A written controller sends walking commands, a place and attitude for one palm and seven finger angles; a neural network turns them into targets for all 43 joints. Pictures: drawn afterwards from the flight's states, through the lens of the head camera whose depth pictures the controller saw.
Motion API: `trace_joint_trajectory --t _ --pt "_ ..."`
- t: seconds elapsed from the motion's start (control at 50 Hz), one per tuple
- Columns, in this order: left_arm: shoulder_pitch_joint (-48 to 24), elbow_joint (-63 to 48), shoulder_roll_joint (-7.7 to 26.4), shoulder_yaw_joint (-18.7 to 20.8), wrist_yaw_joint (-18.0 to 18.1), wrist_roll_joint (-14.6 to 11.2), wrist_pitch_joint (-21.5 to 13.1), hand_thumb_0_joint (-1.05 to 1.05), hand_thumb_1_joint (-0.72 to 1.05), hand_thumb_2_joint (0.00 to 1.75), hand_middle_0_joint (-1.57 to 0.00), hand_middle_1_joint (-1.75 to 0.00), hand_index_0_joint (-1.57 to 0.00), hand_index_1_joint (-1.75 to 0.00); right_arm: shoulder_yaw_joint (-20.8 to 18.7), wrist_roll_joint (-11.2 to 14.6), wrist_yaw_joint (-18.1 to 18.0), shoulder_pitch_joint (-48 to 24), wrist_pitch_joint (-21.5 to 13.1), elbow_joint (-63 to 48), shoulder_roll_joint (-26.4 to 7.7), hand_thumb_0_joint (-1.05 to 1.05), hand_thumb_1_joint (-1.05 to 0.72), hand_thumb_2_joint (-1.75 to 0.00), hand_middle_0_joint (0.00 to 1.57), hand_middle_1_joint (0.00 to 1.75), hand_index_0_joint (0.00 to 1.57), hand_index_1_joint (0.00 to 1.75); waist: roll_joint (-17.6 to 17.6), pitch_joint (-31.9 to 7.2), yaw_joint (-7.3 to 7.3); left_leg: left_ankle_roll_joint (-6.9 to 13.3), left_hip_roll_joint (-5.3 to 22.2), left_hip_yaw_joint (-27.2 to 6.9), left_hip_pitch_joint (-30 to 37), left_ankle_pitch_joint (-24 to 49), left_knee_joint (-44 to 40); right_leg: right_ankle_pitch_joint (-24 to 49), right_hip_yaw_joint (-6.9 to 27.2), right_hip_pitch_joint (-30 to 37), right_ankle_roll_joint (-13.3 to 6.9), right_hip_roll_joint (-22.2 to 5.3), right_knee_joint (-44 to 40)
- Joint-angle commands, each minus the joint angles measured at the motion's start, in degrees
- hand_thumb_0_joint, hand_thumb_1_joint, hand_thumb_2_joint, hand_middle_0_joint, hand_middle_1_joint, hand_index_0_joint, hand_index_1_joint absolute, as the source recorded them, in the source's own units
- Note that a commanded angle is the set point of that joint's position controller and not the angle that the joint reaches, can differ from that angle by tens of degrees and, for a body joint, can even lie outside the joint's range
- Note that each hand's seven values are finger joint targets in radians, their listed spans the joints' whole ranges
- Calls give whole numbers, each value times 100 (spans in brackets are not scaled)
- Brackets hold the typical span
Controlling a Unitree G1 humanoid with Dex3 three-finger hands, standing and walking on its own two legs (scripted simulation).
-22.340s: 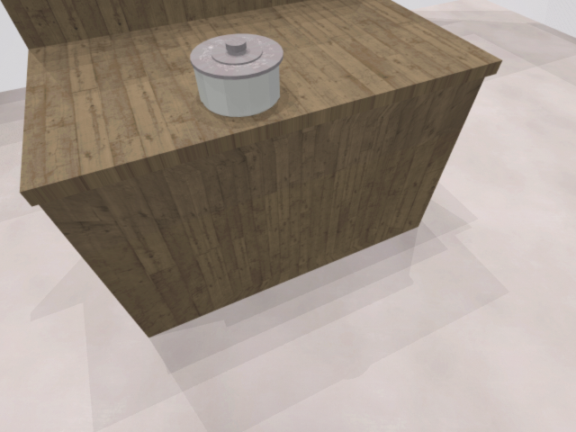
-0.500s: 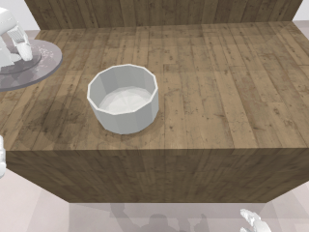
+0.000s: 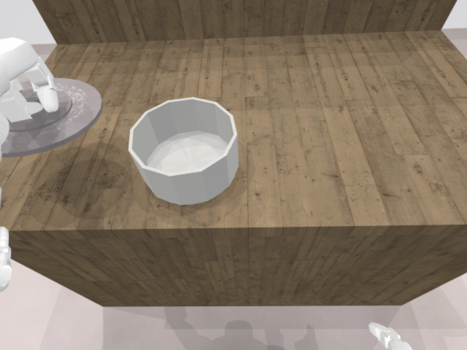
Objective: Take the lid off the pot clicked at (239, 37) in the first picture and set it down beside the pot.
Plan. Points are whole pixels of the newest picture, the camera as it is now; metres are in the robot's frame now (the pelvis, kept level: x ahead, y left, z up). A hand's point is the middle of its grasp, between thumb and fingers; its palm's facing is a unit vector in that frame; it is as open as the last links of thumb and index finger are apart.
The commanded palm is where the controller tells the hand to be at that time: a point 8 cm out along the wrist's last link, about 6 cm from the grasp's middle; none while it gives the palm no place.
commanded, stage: lower the lid onto the table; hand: left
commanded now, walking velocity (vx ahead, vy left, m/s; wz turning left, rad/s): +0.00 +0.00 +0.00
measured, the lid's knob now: (28, 100) +0.46 +0.33 +0.19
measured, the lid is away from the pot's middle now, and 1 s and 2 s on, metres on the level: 0.23 0.22 0.23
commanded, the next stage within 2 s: none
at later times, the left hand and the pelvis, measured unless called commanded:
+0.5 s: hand (33, 125) +0.41 +0.30 +0.19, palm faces -0.31 -0.09 -0.95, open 3.9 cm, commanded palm +0.41 +0.31 +0.26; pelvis -0.01 +0.00 +0.00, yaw +1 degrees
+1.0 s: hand (51, 133) +0.43 +0.30 +0.15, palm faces -0.38 -0.11 -0.92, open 3.9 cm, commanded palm +0.42 +0.31 +0.23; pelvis +0.00 +0.00 +0.00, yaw +0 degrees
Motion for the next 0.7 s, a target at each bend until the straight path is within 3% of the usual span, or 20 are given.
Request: trace_joint_trajectory --t 0.0,0.04,0.06,0.1,0.16,0.2,0.24,0.26,0.3,0.34,0.36,0.4,0.44,0.46,0.5,0.54,0.56,0.64,0.66,0.68 --pt "-2966 -1008 2265 827 385 112 -82 0 51 121 -82 -81 -125 -97 -294 21 -69 -210 -223 -653 -782 0 -90 -90 20 30 20 30 181 -2456 -36 298 -214 -261 1383 2209 -30 1627 -50 497 -433 530 23" --pt "-2745 -900 2147 730 387 -7 -108 0 51 121 -82 -81 -125 -97 -335 12 -43 -159 -204 -631 -853 0 -90 -90 20 30 20 30 236 -2420 -59 298 -201 -258 1379 2184 18 1590 -35 424 -444 503 -16" --pt "-3063 -1363 2325 834 412 73 -144 0 51 121 -82 -81 -125 -97 -322 3 -41 -187 -205 -673 -798 0 -90 -90 20 30 20 30 244 -2741 -9 293 -197 -254 1502 2191 -30 1636 1 610 -421 527 27" --pt "-3164 -1412 2250 785 427 76 -166 0 51 121 -82 -81 -125 -97 -313 10 -67 -265 -212 -692 -763 0 -90 -90 20 30 20 30 312 -2731 -39 307 -206 -258 1541 2213 -20 1639 -24 574 -433 518 47" --pt "-2935 -1437 2465 1015 466 45 -228 0 51 121 -82 -81 -125 -97 -317 -22 -48 -212 -217 -679 -780 0 -90 -90 20 30 20 30 385 -2774 -4 291 -202 -293 1559 2263 -8 1589 -10 594 -430 540 26" --pt "-2925 -1250 2003 650 416 -19 -219 0 51 121 -82 -81 -125 -97 -307 17 -65 -277 -205 -659 -758 0 -90 -90 20 30 20 30 313 -2416 -63 288 -183 -291 1469 2075 -60 1487 -76 419 -423 534 -3" --pt "-2815 -1449 2025 676 446 -124 -244 0 51 121 -82 -81 -125 -97 -351 -10 -49 -279 -222 -663 -824 0 -90 -90 20 30 20 30 486 -2534 -73 288 -169 -321 1632 2210 5 1442 -42 356 -448 514 -21" --pt "-3070 -1844 2169 777 482 -50 -280 0 51 121 -82 -81 -125 -97 -333 -22 -47 -263 -237 -699 -753 0 -90 -90 20 30 20 30 483 -2819 -28 279 -180 -358 1771 2226 -46 1391 -36 469 -430 562 3" --pt "-2828 -1514 1850 603 461 -73 -248 0 51 121 -82 -81 -125 -97 -323 -10 -68 -284 -242 -639 -739 0 -90 -90 20 30 20 30 360 -2473 -58 284 -176 -345 1646 2133 -51 1376 -76 351 -436 555 -14" --pt "-2474 -1158 1901 665 462 -155 -250 0 51 121 -82 -81 -125 -97 -343 -28 -44 -228 -211 -599 -827 0 -90 -90 20 30 20 30 267 -2299 -73 274 -188 -335 1473 1949 -33 1317 -77 300 -457 541 -56" --pt "-2715 -1353 2114 821 484 -74 -269 0 51 121 -82 -81 -125 -97 -322 -26 -39 -229 -195 -613 -790 0 -90 -90 20 30 20 30 167 -2463 -18 258 -202 -328 1430 1811 -117 1300 -69 469 -439 574 -21" --pt "-2842 -1309 1892 619 470 -92 -285 0 51 121 -82 -81 -125 -97 -316 -9 -62 -302 -218 -614 -764 0 -90 -90 20 30 20 30 179 -2325 -47 275 -208 -310 1390 1585 -137 1237 -83 399 -442 554 -25" --pt "-2749 -1249 1933 638 511 -167 -319 0 51 121 -82 -81 -125 -97 -345 -39 -60 -253 -228 -583 -830 0 -90 -90 20 30 20 30 333 -2360 -86 275 -211 -315 1452 1661 -75 1221 -49 334 -468 533 -46" --pt "-2936 -1300 2022 692 529 -83 -345 0 51 121 -82 -81 -125 -97 -316 -45 -72 -205 -228 -579 -778 0 -90 -90 20 30 20 30 230 -2498 -48 265 -215 -336 1445 1608 -146 1192 -70 450 -447 589 -26" --pt "-2921 -865 1862 538 514 -65 -362 0 51 121 -82 -81 -125 -97 -300 -19 -107 -208 -242 -532 -775 0 -90 -90 20 30 20 30 140 -2229 -78 270 -222 -303 1269 1296 -183 1074 -90 362 -441 572 -42" --pt "-2948 -930 1988 595 554 -125 -427 0 51 121 -82 -81 -125 -97 -336 -42 -106 -181 -255 -522 -854 0 -90 -90 20 30 20 30 279 -2377 -93 275 -220 -298 1342 1382 -121 1150 -44 383 -468 533 -37" --pt "-3230 -1215 2050 624 586 -63 -483 0 51 121 -82 -81 -125 -97 -320 -53 -111 -145 -286 -554 -785 0 -90 -90 20 30 20 30 309 -2637 -65 275 -242 -309 1432 1369 -167 1138 -29 523 -441 573 -28" --pt "-2836 -409 1904 530 567 -108 -529 0 51 121 -82 -81 -125 -97 -342 -46 -142 -49 -282 -419 -860 0 -90 -90 20 30 20 30 166 -2208 -130 286 -218 -270 1203 1217 -138 1100 -55 351 -450 540 -74" --pt "-2983 -553 2042 640 595 -29 -563 0 51 121 -82 -81 -125 -97 -335 -54 -142 3 -283 -441 -824 0 -90 -90 20 30 20 30 75 -2405 -79 284 -236 -254 1200 1223 -172 1126 -39 510 -425 568 -38" --pt "-3069 -560 1999 586 580 -22 -597 0 51 121 -82 -81 -125 -97 -335 -57 -149 -74 -284 -453 -827 0 -90 -90 20 30 20 30 236 -2358 -86 310 -254 -248 1196 1208 -135 1176 -38 486 -439 551 -48"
